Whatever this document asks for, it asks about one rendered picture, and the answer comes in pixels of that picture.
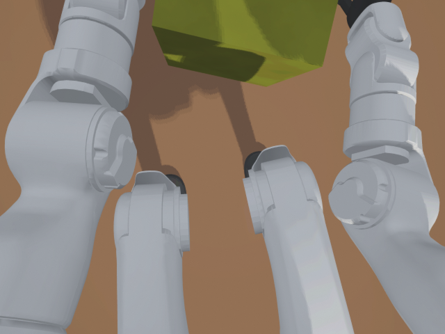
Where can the right robot foot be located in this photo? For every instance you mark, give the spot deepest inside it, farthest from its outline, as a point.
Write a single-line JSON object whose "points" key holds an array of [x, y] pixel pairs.
{"points": [[250, 160]]}

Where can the left robot forearm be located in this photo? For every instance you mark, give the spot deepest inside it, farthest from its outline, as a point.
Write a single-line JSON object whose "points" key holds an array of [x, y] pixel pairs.
{"points": [[91, 57]]}

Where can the right robot thigh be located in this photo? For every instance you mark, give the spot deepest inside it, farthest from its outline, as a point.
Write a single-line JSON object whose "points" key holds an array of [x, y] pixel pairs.
{"points": [[310, 297]]}

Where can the left robot upper arm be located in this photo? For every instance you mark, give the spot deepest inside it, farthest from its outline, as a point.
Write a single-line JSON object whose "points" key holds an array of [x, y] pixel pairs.
{"points": [[67, 158]]}

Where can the right robot upper arm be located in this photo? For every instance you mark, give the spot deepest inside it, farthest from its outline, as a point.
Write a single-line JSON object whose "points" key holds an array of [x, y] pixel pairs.
{"points": [[388, 212]]}

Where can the carton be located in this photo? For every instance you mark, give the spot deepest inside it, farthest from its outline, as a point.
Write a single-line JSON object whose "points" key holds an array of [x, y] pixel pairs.
{"points": [[260, 42]]}

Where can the right robot forearm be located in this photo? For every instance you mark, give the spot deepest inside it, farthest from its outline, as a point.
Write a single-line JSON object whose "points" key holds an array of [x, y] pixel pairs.
{"points": [[383, 91]]}

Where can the right robot hand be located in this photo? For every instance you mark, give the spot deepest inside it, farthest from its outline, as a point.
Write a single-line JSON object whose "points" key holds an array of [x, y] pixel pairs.
{"points": [[354, 8]]}

